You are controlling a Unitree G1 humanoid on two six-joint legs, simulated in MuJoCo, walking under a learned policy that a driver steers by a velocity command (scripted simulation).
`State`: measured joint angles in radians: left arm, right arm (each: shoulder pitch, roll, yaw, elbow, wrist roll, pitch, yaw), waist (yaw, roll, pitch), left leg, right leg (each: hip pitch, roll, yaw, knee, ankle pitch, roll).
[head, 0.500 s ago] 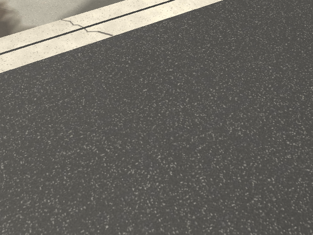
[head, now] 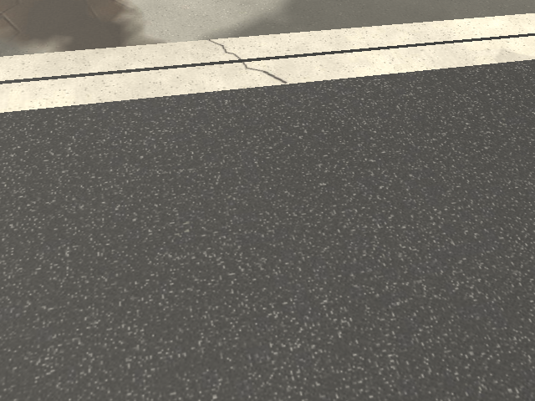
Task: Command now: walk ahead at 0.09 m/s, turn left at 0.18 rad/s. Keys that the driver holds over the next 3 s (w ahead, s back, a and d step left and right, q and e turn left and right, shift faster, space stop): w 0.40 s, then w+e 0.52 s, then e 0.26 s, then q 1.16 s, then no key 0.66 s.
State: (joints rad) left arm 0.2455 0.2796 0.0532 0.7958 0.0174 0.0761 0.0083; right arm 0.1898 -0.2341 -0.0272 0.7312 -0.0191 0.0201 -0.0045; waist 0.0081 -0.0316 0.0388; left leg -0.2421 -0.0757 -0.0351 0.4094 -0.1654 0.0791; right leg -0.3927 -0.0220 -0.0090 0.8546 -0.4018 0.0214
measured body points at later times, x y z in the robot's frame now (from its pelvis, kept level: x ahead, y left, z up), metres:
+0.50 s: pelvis +0.12 +0.00 +0.00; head +0.14 +0.00 +0.44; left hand +0.05 +0.25 -0.14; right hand +0.30 -0.23 -0.11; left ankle +0.25 +0.13 -0.71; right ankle -0.02 -0.11 -0.74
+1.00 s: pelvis +0.36 +0.02 -0.01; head +0.40 +0.01 +0.44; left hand +0.60 +0.20 -0.12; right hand +0.27 -0.21 -0.15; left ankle +0.27 +0.12 -0.74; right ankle +0.50 -0.13 -0.70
